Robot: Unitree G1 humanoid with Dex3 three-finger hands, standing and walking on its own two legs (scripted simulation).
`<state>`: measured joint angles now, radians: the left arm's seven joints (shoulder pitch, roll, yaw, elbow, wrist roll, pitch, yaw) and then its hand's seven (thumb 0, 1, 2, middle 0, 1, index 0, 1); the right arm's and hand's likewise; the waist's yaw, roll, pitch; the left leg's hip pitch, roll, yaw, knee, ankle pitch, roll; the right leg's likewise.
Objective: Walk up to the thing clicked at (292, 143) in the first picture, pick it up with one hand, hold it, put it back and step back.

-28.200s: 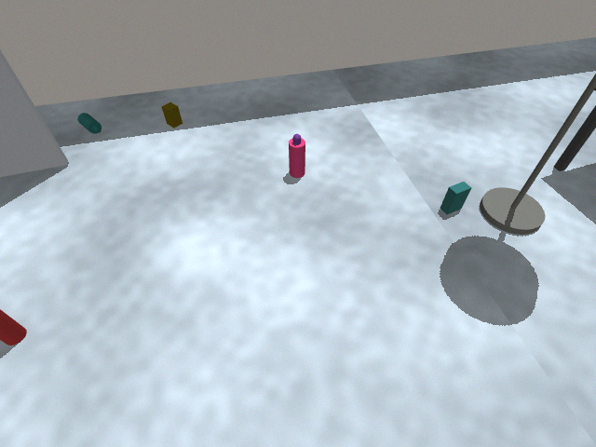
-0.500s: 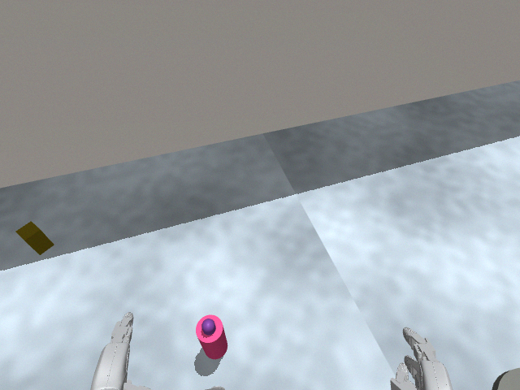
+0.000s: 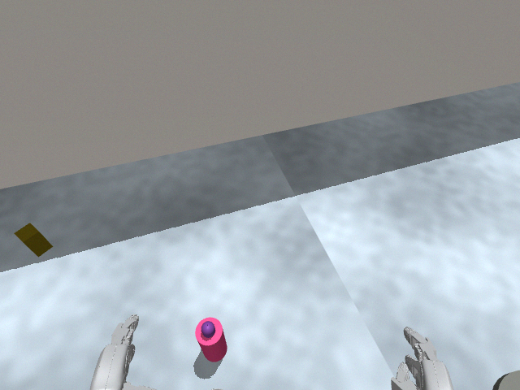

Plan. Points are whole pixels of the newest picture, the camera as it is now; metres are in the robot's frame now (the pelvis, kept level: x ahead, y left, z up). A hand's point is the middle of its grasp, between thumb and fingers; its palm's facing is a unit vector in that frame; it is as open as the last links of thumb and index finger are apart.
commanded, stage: stand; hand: left
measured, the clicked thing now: (211, 338) +0.38 +0.18 -0.60
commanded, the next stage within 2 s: none
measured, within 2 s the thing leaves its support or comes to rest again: neither
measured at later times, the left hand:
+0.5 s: hand out of the picture +0.07 +0.26 -0.12, palm faces +0.00 -0.94 -0.34, open 7.6 cm
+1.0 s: hand out of the picture +0.00 +0.25 -0.11, palm faces -0.02 -0.94 -0.35, open 7.4 cm
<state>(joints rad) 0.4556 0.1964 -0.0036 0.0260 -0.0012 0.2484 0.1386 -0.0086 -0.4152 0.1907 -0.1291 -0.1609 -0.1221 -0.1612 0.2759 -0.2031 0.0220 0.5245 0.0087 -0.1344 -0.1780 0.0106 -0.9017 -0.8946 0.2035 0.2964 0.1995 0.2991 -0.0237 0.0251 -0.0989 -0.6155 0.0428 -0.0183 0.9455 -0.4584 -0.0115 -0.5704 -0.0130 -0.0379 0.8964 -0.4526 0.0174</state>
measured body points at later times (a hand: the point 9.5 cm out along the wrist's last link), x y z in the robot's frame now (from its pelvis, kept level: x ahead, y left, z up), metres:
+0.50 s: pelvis -0.01 +0.01 +0.04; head +0.00 +0.03 +0.49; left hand +0.07 +0.31 -0.09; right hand +0.07 -0.28 -0.08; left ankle +0.01 +0.12 -0.69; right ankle +0.00 -0.13 -0.69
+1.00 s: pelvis -0.03 +0.01 +0.05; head -0.03 +0.00 +0.50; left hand +0.00 +0.30 -0.08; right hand +0.04 -0.28 -0.09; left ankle +0.01 +0.12 -0.69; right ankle +0.00 -0.13 -0.69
